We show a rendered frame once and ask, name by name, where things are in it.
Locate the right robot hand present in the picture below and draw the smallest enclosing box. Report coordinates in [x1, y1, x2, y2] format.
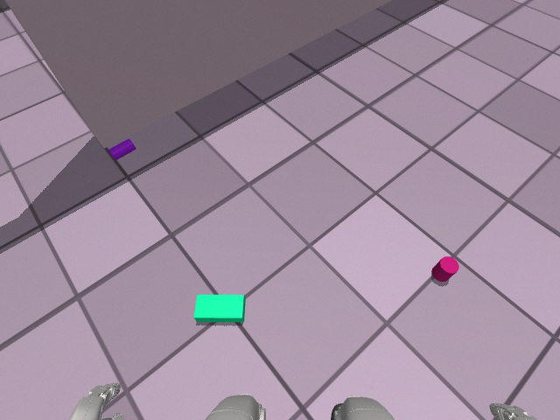
[490, 403, 537, 420]

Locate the left robot hand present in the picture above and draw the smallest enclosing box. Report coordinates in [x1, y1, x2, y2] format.
[69, 383, 125, 420]

